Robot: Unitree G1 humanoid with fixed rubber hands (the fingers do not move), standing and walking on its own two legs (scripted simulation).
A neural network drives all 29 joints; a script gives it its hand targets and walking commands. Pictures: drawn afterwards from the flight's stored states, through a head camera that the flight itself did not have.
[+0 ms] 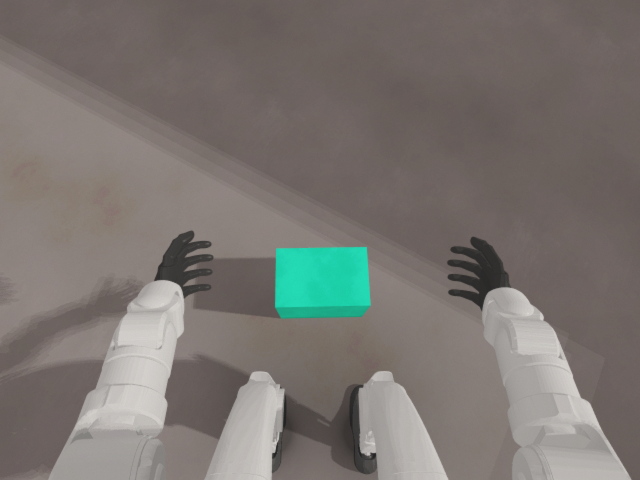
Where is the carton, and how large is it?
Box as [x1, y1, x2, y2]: [275, 247, 370, 318]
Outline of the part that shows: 366,247 276,248 275,307 281,318 361,316 370,305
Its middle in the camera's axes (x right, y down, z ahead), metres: +0.01 +0.11 +1.02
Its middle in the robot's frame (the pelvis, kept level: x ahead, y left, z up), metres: +0.47 +0.00 -0.59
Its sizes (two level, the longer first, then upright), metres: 0.228 0.148 0.181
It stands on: the floor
